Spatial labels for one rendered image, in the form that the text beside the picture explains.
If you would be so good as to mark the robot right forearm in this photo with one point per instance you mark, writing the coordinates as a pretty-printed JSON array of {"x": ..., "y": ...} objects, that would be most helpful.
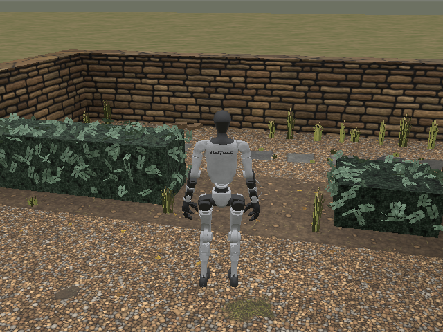
[{"x": 252, "y": 189}]

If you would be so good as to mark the robot left forearm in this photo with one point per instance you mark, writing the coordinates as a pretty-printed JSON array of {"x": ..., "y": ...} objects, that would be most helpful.
[{"x": 190, "y": 188}]

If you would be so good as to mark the right robot upper arm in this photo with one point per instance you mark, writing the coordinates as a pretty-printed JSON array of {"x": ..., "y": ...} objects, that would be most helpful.
[{"x": 246, "y": 158}]

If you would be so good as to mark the left robot hand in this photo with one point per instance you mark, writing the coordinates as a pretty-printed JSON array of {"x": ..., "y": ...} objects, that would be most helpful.
[{"x": 186, "y": 209}]

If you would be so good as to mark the robot right thigh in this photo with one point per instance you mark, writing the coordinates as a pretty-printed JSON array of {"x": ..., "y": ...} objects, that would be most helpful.
[{"x": 236, "y": 212}]

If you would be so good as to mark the left robot upper arm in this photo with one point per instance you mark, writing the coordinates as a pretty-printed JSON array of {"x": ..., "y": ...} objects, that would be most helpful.
[{"x": 200, "y": 146}]

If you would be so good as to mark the robot left foot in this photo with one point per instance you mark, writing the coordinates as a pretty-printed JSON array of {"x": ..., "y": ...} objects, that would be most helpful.
[{"x": 203, "y": 281}]

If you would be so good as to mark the right robot hand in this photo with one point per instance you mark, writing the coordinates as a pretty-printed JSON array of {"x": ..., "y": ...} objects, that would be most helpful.
[{"x": 255, "y": 212}]

